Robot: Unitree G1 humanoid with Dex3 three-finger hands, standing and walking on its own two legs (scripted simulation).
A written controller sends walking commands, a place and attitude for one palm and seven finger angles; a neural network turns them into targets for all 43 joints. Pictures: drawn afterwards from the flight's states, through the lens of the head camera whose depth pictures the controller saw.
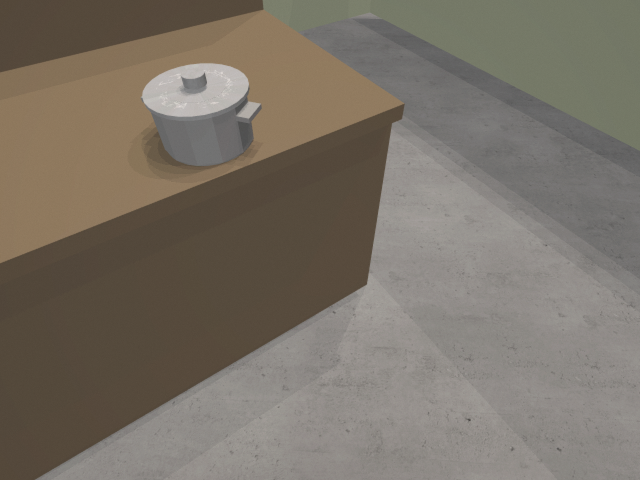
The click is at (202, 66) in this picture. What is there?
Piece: lid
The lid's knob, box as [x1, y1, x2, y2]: [181, 68, 206, 89]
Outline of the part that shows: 181,72 183,84 187,88 199,88 205,85 206,83 204,72 200,68 188,68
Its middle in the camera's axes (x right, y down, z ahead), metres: -0.23 -0.29 +0.69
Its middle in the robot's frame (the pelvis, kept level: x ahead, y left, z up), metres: +0.72 +0.27 +0.13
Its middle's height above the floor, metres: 0.90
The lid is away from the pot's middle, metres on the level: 0.00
